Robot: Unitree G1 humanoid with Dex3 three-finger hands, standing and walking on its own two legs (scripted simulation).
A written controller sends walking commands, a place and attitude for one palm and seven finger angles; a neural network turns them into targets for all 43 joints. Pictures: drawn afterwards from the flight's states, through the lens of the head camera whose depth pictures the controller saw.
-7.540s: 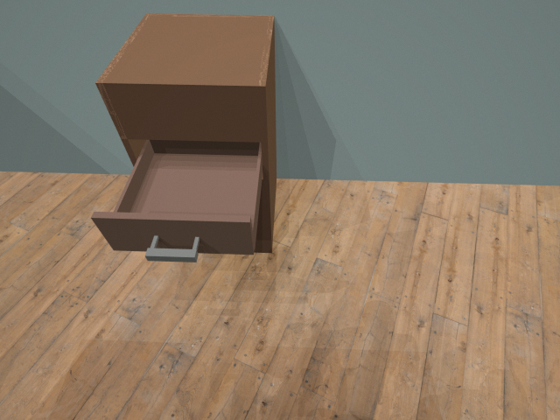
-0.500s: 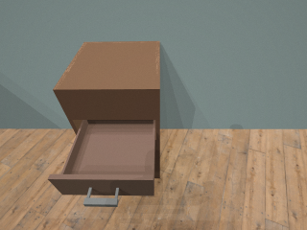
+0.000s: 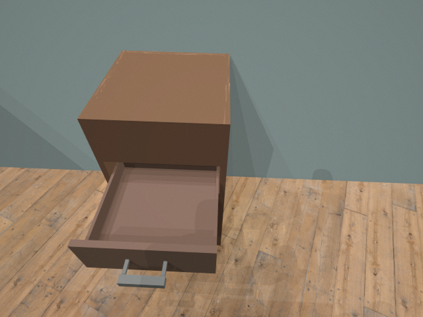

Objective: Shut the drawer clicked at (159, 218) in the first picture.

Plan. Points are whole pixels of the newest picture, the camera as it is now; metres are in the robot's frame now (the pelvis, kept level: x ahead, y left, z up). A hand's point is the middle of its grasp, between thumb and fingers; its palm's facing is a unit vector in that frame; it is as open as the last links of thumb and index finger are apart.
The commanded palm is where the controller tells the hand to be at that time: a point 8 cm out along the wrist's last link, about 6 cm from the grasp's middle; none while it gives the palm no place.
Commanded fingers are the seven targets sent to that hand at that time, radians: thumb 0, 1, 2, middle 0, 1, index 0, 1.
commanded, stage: come to a stop and stand still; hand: left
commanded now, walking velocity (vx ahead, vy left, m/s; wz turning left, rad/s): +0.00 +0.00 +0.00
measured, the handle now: (144, 272) +0.28 +0.20 -0.24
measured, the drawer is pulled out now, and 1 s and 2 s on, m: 0.29 0.29 0.29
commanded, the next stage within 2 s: look again from close up in 0.06 s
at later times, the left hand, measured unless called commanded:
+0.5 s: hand out of the picture -0.02 +0.14 -0.17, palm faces +0.03 -0.98 -0.17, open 7.3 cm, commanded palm none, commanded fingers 0.00 0.90 0.90 -0.20 -0.30 -0.20 -0.30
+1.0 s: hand out of the picture +0.12 +0.16 -0.06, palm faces +0.22 -0.95 -0.21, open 6.9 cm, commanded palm +0.07 +0.18 -0.08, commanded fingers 0.00 0.90 0.90 -0.42 -0.54 -0.42 -0.54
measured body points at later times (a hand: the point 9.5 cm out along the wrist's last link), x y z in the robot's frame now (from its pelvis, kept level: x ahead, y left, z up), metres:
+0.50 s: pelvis +0.00 -0.02 +0.00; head +0.00 -0.02 +0.45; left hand -0.02 +0.19 -0.16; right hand -0.03 -0.22 -0.16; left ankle -0.03 +0.08 -0.74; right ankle -0.01 -0.10 -0.74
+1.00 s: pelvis -0.03 -0.02 -0.01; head -0.03 -0.06 +0.44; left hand +0.10 +0.21 -0.05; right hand +0.06 -0.28 -0.15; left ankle -0.03 +0.08 -0.74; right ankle -0.01 -0.10 -0.74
